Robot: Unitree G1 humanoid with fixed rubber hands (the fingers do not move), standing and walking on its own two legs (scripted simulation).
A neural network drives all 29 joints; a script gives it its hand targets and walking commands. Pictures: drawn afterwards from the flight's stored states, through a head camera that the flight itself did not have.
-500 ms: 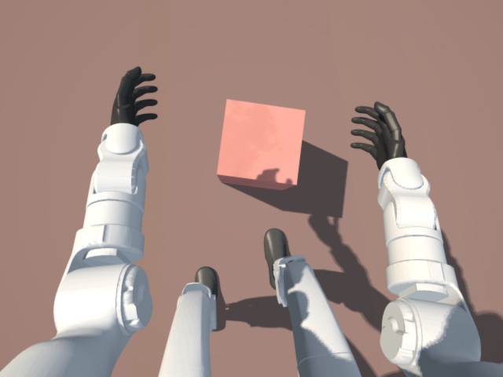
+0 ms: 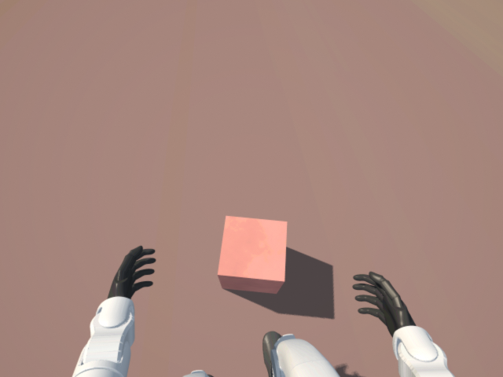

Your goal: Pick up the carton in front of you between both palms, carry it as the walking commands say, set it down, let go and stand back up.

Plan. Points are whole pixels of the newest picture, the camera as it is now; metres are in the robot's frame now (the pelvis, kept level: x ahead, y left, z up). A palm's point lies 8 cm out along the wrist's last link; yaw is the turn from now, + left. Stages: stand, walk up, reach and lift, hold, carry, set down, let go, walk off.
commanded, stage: let go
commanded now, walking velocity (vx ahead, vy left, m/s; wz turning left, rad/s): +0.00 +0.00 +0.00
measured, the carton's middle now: (252, 257) +0.45 -0.06 -0.63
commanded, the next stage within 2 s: stand in 0.70 s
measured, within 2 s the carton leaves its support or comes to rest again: neither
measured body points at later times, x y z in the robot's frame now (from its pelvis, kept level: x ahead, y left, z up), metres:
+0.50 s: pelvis +0.03 +0.04 +0.01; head +0.04 +0.04 +0.46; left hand +0.19 +0.28 -0.06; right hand +0.20 -0.20 -0.06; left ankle -0.05 +0.15 -0.72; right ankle +0.06 -0.10 -0.72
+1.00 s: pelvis +0.04 +0.02 +0.01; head +0.05 -0.01 +0.45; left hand +0.16 +0.32 -0.07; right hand +0.18 -0.26 -0.10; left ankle -0.05 +0.15 -0.72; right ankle +0.06 -0.10 -0.72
